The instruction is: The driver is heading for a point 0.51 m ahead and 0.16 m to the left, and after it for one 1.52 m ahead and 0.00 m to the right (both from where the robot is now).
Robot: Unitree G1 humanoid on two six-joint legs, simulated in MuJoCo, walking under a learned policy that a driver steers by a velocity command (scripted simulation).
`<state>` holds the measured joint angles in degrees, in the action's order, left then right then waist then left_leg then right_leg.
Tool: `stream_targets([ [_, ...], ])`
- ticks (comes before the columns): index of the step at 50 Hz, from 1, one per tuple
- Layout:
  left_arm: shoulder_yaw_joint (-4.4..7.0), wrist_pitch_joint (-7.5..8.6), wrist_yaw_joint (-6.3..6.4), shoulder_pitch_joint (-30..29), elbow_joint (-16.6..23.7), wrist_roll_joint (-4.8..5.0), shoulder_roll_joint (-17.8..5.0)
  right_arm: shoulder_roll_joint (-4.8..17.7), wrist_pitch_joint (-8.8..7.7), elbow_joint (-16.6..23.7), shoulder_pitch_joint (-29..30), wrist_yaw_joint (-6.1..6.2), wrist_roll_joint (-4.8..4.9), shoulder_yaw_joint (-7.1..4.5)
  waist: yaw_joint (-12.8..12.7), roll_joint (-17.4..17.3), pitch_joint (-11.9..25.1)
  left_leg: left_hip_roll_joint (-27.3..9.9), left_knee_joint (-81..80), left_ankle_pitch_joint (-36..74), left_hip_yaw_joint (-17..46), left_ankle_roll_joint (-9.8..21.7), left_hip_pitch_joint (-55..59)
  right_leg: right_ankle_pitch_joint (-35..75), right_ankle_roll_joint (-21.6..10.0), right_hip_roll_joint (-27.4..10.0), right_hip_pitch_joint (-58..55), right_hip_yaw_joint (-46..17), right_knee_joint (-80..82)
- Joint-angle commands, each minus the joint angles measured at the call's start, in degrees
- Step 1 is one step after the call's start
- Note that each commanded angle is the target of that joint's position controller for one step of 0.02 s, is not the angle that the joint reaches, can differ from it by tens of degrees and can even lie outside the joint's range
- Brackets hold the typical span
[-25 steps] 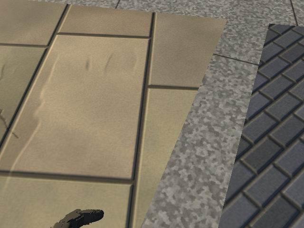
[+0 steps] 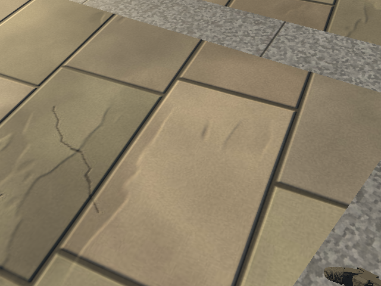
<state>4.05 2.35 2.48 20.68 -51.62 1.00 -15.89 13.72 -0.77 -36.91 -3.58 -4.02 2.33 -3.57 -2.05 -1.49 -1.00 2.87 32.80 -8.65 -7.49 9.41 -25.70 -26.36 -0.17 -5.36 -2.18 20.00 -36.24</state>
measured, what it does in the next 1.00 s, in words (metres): walks ahead, turning left: right foot, then left foot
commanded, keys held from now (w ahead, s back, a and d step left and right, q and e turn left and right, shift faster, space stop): w+q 0.62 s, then q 0.06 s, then e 0.32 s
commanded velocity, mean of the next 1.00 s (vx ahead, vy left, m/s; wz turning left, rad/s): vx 0.40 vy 0.00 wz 0.42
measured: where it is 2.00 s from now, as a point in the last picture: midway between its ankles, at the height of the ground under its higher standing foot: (198, 284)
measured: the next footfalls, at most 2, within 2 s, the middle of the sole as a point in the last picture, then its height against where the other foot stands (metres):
right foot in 0.42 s outside the picture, level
left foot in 0.88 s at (150, 270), level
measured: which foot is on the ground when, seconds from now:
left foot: down 0.00-0.42, up 0.44-0.86, down 0.88-1.00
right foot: down 0.00-0.00, up 0.02-0.40, down 0.42-0.88, up 0.90-1.00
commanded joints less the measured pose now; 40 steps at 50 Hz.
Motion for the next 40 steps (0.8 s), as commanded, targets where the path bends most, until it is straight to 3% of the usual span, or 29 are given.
stream_targets([
  [1, -0.48, 3.46, -0.98, -3.3, 11.1, -0.35, -1.0, 16.6, -1.34, 0.1, -16.5, 1.80, -1.32, -5.79, 5.0, -11.7, 13.2, -19.8, -13.4, -15.6, 51.7, 18.9, 46.6, -5.8, 0.2, 9.4, 45.6, -15.1, -48.3],
  [2, 0.02, 6.45, -2.23, -10.2, 13.0, 1.00, -4.6, 11.3, -2.30, 0.0, -17.8, 1.82, -1.58, -4.43, 8.3, -4.0, 14.0, -20.6, -19.6, -17.0, 54.5, 17.5, 45.2, -2.1, -1.1, 6.2, 52.0, -26.5, -51.8],
  [3, 0.11, 7.63, -2.90, -11.9, 14.3, 2.05, -5.8, 8.6, -3.02, 0.4, -15.6, 1.90, -1.58, -3.53, 6.7, -0.7, 8.6, -19.4, -19.6, -11.8, 45.6, 14.7, 38.7, 3.8, -2.1, 3.4, 52.7, -27.1, -47.7],
  [4, 0.11, 7.91, -2.68, -10.9, 13.8, 1.27, -5.7, 7.2, -3.55, 0.8, -12.5, 1.58, -1.13, -2.89, 3.5, 4.4, 5.2, -16.6, -19.4, -4.0, 38.6, 12.2, 31.1, 6.8, -1.8, 1.3, 49.7, -26.6, -42.5],
  [5, 0.59, 7.42, -2.44, -10.0, 13.7, 0.23, -6.4, 5.9, -3.86, 1.5, -9.9, 1.78, -0.94, -2.35, 1.6, 5.2, 4.1, -14.0, -19.4, 1.7, 33.4, 10.6, 25.5, 8.9, -0.6, -0.3, 46.3, -26.5, -37.8],
  [7, 1.16, 5.91, -2.22, -8.9, 14.3, -1.07, -6.9, 6.0, -4.01, 2.2, -9.0, 2.53, -1.53, -1.93, -0.2, 4.4, 3.2, -11.9, -20.0, 8.0, 29.4, 9.7, 18.2, 9.9, 1.7, -1.7, 42.4, -25.6, -33.1],
  [9, 0.38, 5.08, -2.00, -12.4, 15.8, -1.85, -4.7, 8.0, -3.82, 1.9, -10.5, 3.57, -1.60, -2.33, 0.1, 3.5, 1.7, -10.8, -20.0, 11.7, 26.5, 9.3, 12.7, 11.3, 3.6, -1.9, 42.3, -23.6, -26.3],
  [11, -0.88, 4.81, -2.04, -17.8, 17.0, -2.24, -2.0, 9.7, -3.30, 1.6, -12.2, 4.40, -1.83, -2.89, 2.2, 1.5, 0.5, -7.3, -19.1, 10.0, 22.2, 7.1, 6.9, 19.0, 4.2, -0.1, 38.4, -21.6, -14.6],
  [13, -1.50, 4.94, -2.54, -22.6, 17.6, -1.75, -0.9, 10.3, -2.70, 0.8, -15.0, 4.76, -1.41, -3.12, 5.1, -1.8, 1.0, -5.2, -17.5, 6.2, 20.4, 4.9, 4.9, 27.0, 4.3, 2.9, 32.8, -20.4, -3.9],
  [15, -1.04, 5.04, -2.86, -24.9, 18.4, -0.61, -2.3, 10.4, -2.45, 0.1, -17.9, 4.52, -0.92, -3.20, 6.6, -4.0, 2.1, -6.3, -15.7, 2.8, 22.9, 4.1, 7.6, 29.1, 4.4, 4.8, 30.7, -20.8, 0.9],
  [18, 0.47, 5.74, -3.31, -25.0, 19.1, -0.01, -5.4, 9.4, -1.99, 0.1, -18.7, 4.74, -0.40, -3.17, 5.7, -6.2, 2.8, -8.9, -10.2, -0.7, 29.0, 2.5, 14.8, 25.5, 2.5, 5.3, 29.6, -23.2, 6.6],
  [20, 1.82, 6.24, -3.41, -19.0, 17.8, -0.19, -6.8, 8.8, -1.70, 0.9, -16.7, 4.94, -0.78, -3.25, 1.8, -7.7, 4.6, -7.9, -4.0, 3.5, 29.9, 0.2, 15.3, 22.6, 0.0, 5.8, 21.7, -22.3, 9.6],
  [21, 2.69, 6.57, -3.29, -12.5, 17.0, -1.01, -8.6, 6.4, -1.96, 1.8, -16.0, 4.78, -1.14, -2.45, -1.6, -6.8, 9.2, -5.2, 5.4, 5.4, 27.2, -2.1, 12.3, 22.5, -2.5, 2.2, 11.3, -24.5, 8.5],
  [22, 3.52, 6.34, -2.77, -2.4, 16.3, -2.01, -12.7, 2.5, -2.22, 3.8, -16.4, 4.80, -2.56, -1.02, -4.7, 2.0, 18.6, -1.5, 23.4, -7.6, 21.3, -5.0, 2.9, 21.6, -6.2, -9.6, -5.0, -36.6, 7.2],
  [23, 4.30, 5.71, -3.45, 0.6, 13.8, -2.46, -15.6, 1.8, -2.79, 4.9, -25.4, 4.78, 0.16, -0.65, 0.0, 25.6, 24.3, 2.5, 40.6, -26.8, 17.2, -8.0, -17.1, 5.4, -15.9, -20.8, -18.8, -67.7, 16.3],
  [24, 3.09, 5.13, -3.28, -1.4, 15.5, -1.60, -9.5, 7.3, -2.38, 3.1, -23.7, 5.10, 0.81, -1.63, -2.0, 16.5, 18.7, -1.6, 48.9, -22.1, 18.5, -9.2, -23.8, -8.3, -14.6, -19.6, -15.7, -67.9, 18.8],
  [25, 2.13, 4.37, -2.60, -3.5, 15.7, -1.10, -6.1, 9.5, -1.95, 4.3, -16.9, 4.97, -0.06, -2.15, -3.5, 10.6, 11.5, -3.4, 50.5, -16.5, 15.8, -9.5, -25.3, -6.5, -12.0, -17.2, -8.4, -56.7, 19.0],
  [26, 1.52, 3.90, -2.42, -6.0, 15.7, -1.61, -5.3, 9.2, -1.67, 5.0, -13.2, 4.96, -1.03, -2.23, -2.3, 5.6, 7.3, -5.3, 48.7, -12.4, 14.5, -9.3, -22.5, 2.1, -10.9, -14.5, 0.1, -48.6, 19.3],
  [27, 1.24, 3.67, -2.40, -7.8, 14.9, -1.95, -4.5, 8.5, -1.60, 5.9, -11.2, 4.72, -1.57, -2.38, -0.9, 5.2, 4.1, -6.8, 45.7, -10.3, 14.7, -9.0, -20.4, 7.9, -10.6, -11.9, 6.3, -43.0, 20.3],
  [28, 1.01, 3.82, -2.32, -8.9, 14.2, -2.29, -4.0, 7.4, -1.28, 5.9, -11.8, 4.35, -1.17, -2.33, 0.8, 6.6, 2.5, -8.1, 43.7, -9.5, 14.7, -8.7, -17.2, 11.3, -10.0, -10.3, 10.7, -38.2, 21.8],
  [30, 1.17, 4.42, -2.35, -9.1, 12.5, -1.76, -3.8, 5.7, -0.43, 5.4, -12.6, 4.23, -0.93, -2.03, 1.9, 8.3, 1.8, -8.8, 40.3, -9.5, 13.4, -9.0, -15.7, 16.1, -10.3, -9.3, 13.2, -32.2, 24.0],
  [33, 2.07, 4.67, -2.05, -9.0, 10.4, -1.80, -6.6, 4.9, 0.06, 6.4, -8.6, 4.46, -1.56, -1.54, 1.9, 6.0, 0.3, -9.1, 31.5, -6.2, 12.9, -10.2, -17.4, 32.5, -11.5, -10.8, 12.4, -26.0, 24.5],
  [35, 2.27, 4.02, -1.69, -9.4, 9.4, -1.57, -7.8, 3.8, -0.23, 6.4, -6.6, 4.05, -1.93, -0.92, 1.6, 5.5, 1.4, -8.5, 23.3, -1.0, 11.4, -10.3, -13.7, 41.5, -11.0, -9.6, 12.6, -21.1, 23.0],
  [37, 2.02, 3.27, -1.66, -9.0, 8.1, -0.89, -8.3, 2.1, -0.98, 6.3, -4.2, 3.37, -1.90, -0.15, 0.9, 5.9, 2.6, -6.7, 13.7, 4.1, 9.1, -9.8, -6.6, 45.0, -10.1, -7.6, 14.3, -17.6, 22.0],
  [40, 2.08, 2.50, -2.32, -6.6, 6.3, 0.81, -9.9, 3.3, -1.78, 7.0, -0.7, 2.46, -2.04, -0.47, -0.1, 6.9, 3.8, -4.4, 4.1, 5.6, 7.4, -8.7, -2.0, 45.6, -9.3, -7.8, 10.2, -19.1, 18.5],
])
